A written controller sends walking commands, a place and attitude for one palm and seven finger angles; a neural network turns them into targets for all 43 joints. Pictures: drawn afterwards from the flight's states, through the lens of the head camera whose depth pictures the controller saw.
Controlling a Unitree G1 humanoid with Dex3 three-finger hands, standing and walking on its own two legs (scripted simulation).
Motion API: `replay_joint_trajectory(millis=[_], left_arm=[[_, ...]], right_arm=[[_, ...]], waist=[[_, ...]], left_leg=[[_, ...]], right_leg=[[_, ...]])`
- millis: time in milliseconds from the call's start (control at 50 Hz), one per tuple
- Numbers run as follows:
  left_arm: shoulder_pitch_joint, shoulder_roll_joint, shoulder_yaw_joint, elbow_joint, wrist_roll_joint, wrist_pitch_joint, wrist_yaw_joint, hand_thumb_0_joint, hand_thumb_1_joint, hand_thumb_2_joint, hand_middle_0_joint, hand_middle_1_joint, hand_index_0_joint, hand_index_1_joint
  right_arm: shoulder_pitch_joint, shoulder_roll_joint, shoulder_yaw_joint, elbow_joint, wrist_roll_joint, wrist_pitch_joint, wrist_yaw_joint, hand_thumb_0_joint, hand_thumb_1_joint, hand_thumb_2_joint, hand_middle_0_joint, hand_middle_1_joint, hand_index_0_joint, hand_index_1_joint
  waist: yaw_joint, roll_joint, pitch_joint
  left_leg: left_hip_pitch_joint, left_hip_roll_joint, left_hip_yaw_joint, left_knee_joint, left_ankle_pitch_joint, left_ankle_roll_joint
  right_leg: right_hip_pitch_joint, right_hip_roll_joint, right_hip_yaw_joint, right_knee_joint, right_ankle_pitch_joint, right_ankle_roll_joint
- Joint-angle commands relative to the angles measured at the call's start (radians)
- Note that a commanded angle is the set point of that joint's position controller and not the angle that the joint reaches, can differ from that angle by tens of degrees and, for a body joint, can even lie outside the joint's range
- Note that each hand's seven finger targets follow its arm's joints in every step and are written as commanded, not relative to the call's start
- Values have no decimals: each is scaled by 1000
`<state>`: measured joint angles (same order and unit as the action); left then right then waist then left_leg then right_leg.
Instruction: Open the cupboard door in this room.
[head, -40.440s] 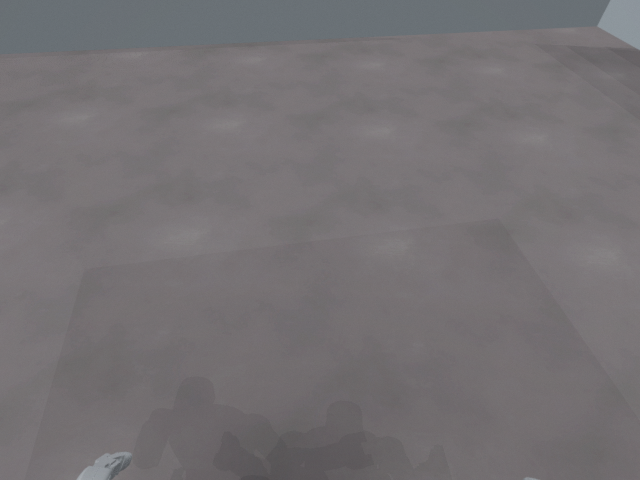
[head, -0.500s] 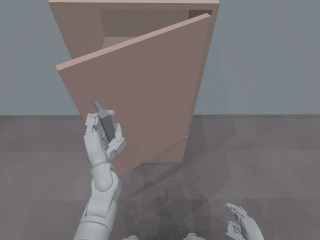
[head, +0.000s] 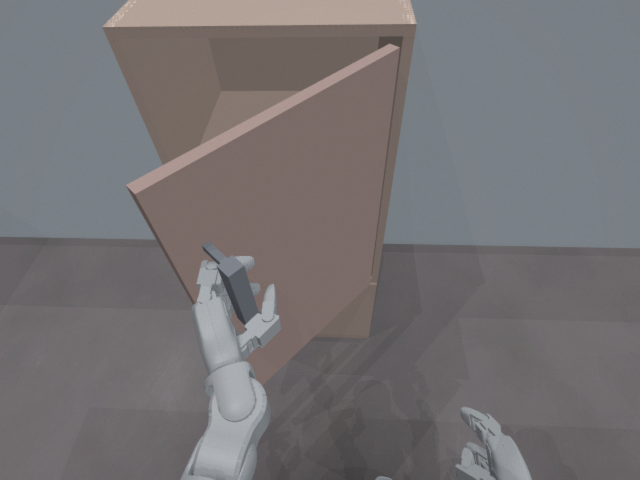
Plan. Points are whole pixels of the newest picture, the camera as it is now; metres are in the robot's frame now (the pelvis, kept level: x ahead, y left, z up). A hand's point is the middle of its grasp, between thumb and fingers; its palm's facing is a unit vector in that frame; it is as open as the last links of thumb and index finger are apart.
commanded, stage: open thumb and fingers to let go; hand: left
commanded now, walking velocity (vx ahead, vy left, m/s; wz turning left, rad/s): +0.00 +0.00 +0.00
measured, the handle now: (230, 284) +0.34 +0.13 +0.06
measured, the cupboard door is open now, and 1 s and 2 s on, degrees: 48 48 48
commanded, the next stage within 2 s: slide the hand sideways off the handle in 0.58 s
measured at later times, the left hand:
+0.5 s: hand (254, 314) +0.30 +0.10 +0.06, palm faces +0.36 -0.93 +0.01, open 14.8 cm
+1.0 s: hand (242, 344) +0.27 +0.10 +0.06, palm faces -0.12 -0.99 +0.08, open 16.4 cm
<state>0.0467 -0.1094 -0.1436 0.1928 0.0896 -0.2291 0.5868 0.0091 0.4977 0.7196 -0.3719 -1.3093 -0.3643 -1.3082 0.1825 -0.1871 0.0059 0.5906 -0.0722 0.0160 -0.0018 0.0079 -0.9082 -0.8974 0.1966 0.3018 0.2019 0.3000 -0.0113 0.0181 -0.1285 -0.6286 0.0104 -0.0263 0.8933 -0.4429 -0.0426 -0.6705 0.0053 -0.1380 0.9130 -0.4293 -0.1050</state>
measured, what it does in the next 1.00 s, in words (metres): shifts its weight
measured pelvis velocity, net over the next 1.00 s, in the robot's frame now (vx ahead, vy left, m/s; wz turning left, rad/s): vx -0.02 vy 0.06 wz -0.04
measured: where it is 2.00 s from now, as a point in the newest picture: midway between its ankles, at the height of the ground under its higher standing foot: outside the picture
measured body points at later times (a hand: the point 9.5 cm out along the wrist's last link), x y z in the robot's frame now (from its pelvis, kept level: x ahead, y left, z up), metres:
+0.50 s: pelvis -0.02 +0.02 +0.00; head +0.02 +0.01 +0.45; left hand +0.28 +0.14 +0.06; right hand +0.14 -0.21 -0.11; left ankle +0.00 +0.15 -0.69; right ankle +0.02 -0.05 -0.69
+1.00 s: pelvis -0.02 +0.06 +0.00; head +0.01 +0.05 +0.45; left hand +0.27 +0.16 +0.06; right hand +0.14 -0.17 -0.09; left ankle +0.00 +0.15 -0.69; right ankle +0.02 -0.05 -0.69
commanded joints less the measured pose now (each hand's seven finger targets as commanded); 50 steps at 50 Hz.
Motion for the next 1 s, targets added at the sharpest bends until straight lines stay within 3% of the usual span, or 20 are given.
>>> replay_joint_trajectory(millis=[0,40,140,180,260,400,480,540,660,680,720,760,780,800,820,840,880,920,940,980], left_arm=[[-192,22,4,-231,6,-92,-18,0,-10,510,-335,-1253,-335,-1253],[-180,44,28,-208,-7,-98,-27,0,-150,450,-325,-1237,-325,-1237],[-202,17,8,-186,-16,-116,-32,0,-500,300,-300,-1200,-300,-1200],[-230,31,19,-185,-21,-126,-32,0,-500,300,-300,-1200,-300,-1200],[-272,51,38,-164,-26,-138,-30,0,-500,300,-267,-1000,-267,-1000],[-292,9,13,-144,-19,-136,-9,0,-500,300,-208,-650,-208,-650],[-310,-13,-9,-127,5,-125,10,0,-500,300,-175,-450,-175,-450],[-327,-8,3,-93,19,-118,28,0,-500,300,-150,-300,-150,-300],[-373,-52,-21,-83,21,-97,44,0,-500,300,-150,-300,-150,-300],[-343,32,-221,-101,124,-138,-161,0,-500,300,-150,-300,-150,-300],[-378,130,-137,-160,75,-205,-336,0,-500,300,-150,-300,-150,-300],[-356,136,-155,-210,26,-225,-460,0,-500,300,-150,-300,-150,-300],[-334,109,-190,-211,-9,-224,-530,0,-500,300,-150,-300,-150,-300],[-301,76,-182,-210,-79,-210,-568,0,-500,300,-150,-300,-150,-300],[-296,59,-170,-227,-138,-195,-588,0,-500,300,-150,-300,-150,-300],[-245,43,-149,-224,-188,-172,-595,0,-500,300,-150,-300,-150,-300],[-211,38,-105,-224,-233,-141,-563,0,-500,300,-150,-300,-150,-300],[-175,74,-58,-234,-208,-134,-501,0,-500,300,-150,-300,-150,-300],[-137,109,-35,-251,-178,-140,-470,0,-500,300,-150,-300,-150,-300],[-89,107,-55,-280,-115,-151,-425,0,-500,300,-150,-300,-150,-300]], right_arm=[[-60,-71,-35,-147,6,-54,-10,0,-900,-900,200,300,200,300],[-65,-71,-33,-144,11,-52,-13,0,-900,-900,200,300,200,300],[-75,-73,-34,-141,11,-60,-9,0,-900,-900,200,300,200,300],[-73,-76,-36,-137,12,-63,-10,0,-900,-900,200,300,200,300],[-80,-79,-37,-134,12,-65,-13,0,-900,-900,200,300,200,300],[-70,-81,-39,-141,11,-71,-7,0,-900,-900,200,300,200,300],[-70,-85,-36,-149,8,-69,-2,0,-900,-900,200,300,200,300],[-71,-86,-35,-149,4,-68,-3,0,-900,-900,200,300,200,300],[-77,-83,-30,-152,2,-61,0,0,-900,-900,200,300,200,300],[-2,-118,-31,-124,9,-60,2,0,-900,-900,200,300,200,300],[7,-118,-39,-158,19,-63,-6,0,-900,-900,200,300,200,300],[5,-119,-36,-177,36,-74,-10,0,-900,-900,200,300,200,300],[8,-122,-32,-188,49,-83,-11,0,-900,-900,200,300,200,300],[1,-117,-27,-207,63,-91,-13,0,-900,-900,200,300,200,300],[-9,-119,-23,-217,75,-99,-17,0,-900,-900,200,300,200,300],[-26,-119,-18,-233,85,-106,-18,0,-900,-900,200,300,200,300],[-31,-123,-13,-239,89,-116,-18,0,-900,-900,200,300,200,300],[-27,-130,-14,-246,81,-117,-11,0,-900,-900,200,300,200,300],[-29,-132,-16,-253,76,-119,-4,0,-900,-900,200,300,200,300],[-15,-125,-18,-266,64,-115,14,0,-900,-900,200,300,200,300]], waist=[[-11,-145,-253],[-10,-161,-227],[-13,-129,-200],[-14,-141,-208],[-14,-139,-203],[-8,-109,-240],[-8,-77,-215],[-7,-96,-181],[-7,-76,-207],[-84,-114,-179],[-43,-70,-270],[-39,-19,-295],[-47,-6,-278],[-37,-4,-249],[-39,-20,-231],[-19,-20,-200],[-11,-58,-154],[0,-109,-137],[19,-90,-147],[21,-65,-157]], left_leg=[[-61,-36,2,-39,143,43],[-81,-36,-1,-39,125,43],[-64,-35,0,-40,106,47],[-74,-36,1,-38,92,47],[-83,-38,3,-37,69,49],[-44,-38,11,-50,101,52],[-19,-34,14,-63,109,56],[-20,-29,4,-75,91,55],[1,-26,3,-82,109,53],[32,-21,4,-59,132,67],[34,-25,2,-50,182,73],[59,-25,2,-49,194,71],[83,-25,-6,-61,190,70],[88,-25,-10,-76,173,68],[96,-22,-17,-88,153,66],[97,-21,-21,-109,131,61],[76,-21,-30,-130,82,56],[51,-19,-36,-135,77,54],[49,-20,-33,-131,98,53],[45,-16,-27,-118,121,50]], right_leg=[[334,-103,280,-226,354,131],[338,-110,299,-246,320,133],[283,-103,287,-253,232,125],[284,-106,292,-257,197,127],[270,-108,301,-271,119,125],[240,-74,226,-224,127,102],[183,-48,169,-194,103,84],[149,-34,140,-187,62,77],[135,-21,110,-155,88,70],[100,-25,132,-134,189,72],[164,-29,138,-103,278,64],[171,-28,141,-97,293,61],[158,-23,130,-100,274,58],[156,-15,117,-116,243,59],[148,-8,105,-130,207,62],[147,-2,94,-143,165,60],[129,-1,77,-150,102,66],[122,-2,70,-135,87,67],[124,-6,72,-119,96,63],[101,-9,72,-89,113,60]])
